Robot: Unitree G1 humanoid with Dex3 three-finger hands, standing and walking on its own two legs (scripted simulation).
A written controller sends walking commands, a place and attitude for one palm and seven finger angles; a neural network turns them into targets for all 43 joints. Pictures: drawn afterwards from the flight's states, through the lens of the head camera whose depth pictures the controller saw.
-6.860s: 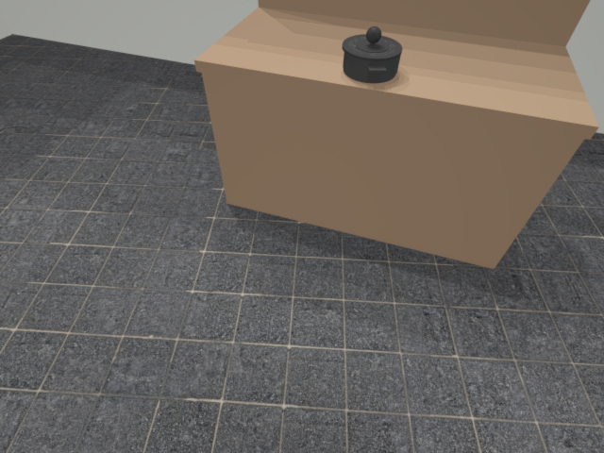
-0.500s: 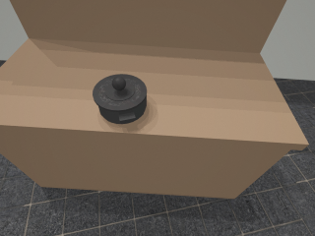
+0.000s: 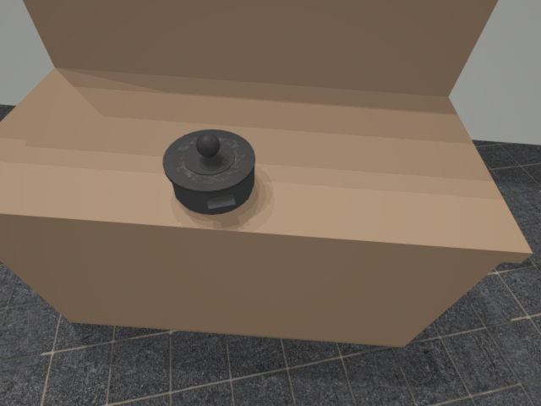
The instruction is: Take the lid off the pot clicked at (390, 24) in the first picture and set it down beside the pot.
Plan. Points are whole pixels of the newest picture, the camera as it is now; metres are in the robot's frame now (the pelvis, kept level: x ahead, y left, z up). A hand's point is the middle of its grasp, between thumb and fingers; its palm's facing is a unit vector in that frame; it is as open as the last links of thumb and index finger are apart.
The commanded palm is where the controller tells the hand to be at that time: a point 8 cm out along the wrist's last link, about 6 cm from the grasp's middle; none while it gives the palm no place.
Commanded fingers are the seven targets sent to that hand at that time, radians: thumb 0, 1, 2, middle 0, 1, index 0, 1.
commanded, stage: shuffle to correct the standing spot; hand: left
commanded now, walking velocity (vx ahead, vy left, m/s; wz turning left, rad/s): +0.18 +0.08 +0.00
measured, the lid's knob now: (208, 145) +0.56 +0.17 +0.05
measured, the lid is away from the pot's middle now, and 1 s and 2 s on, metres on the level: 0.00 0.00 0.00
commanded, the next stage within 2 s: come to a stop and stand still in 0.34 s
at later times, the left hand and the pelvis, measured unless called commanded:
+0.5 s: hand (150, 385) +0.18 +0.22 -0.17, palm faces +0.04 -0.99 -0.16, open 7.4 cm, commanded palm none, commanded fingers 0.00 0.90 0.90 -0.20 -0.30 -0.20 -0.30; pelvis +0.09 +0.04 +0.00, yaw +3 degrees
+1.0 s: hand (127, 387) +0.17 +0.27 -0.20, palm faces +0.10 -0.97 -0.20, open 7.3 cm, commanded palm none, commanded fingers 0.00 0.90 0.90 -0.20 -0.30 -0.20 -0.30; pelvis +0.13 +0.07 -0.02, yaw +3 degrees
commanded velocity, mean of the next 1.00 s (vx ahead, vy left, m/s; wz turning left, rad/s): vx -0.01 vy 0.04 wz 0.00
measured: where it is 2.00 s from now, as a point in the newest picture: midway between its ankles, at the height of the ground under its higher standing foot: outside the picture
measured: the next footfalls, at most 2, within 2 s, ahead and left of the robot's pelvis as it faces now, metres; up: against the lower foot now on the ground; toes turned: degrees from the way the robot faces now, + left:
right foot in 0.62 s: +0.25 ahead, -0.06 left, +0.00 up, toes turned +0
left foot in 0.98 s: +0.18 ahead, +0.17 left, +0.00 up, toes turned +5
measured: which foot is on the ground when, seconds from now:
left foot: down 0.00-0.62, up 0.64-0.96, down 0.98-1.00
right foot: down 0.00-0.24, up 0.26-0.60, down 0.62-1.00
